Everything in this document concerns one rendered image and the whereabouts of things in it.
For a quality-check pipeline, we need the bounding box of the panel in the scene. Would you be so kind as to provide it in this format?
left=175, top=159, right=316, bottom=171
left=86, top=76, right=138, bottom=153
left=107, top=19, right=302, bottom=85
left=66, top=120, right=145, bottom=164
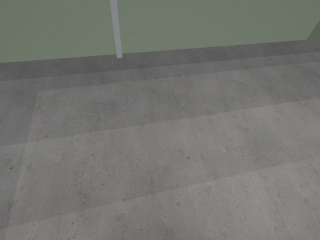
left=109, top=0, right=123, bottom=58

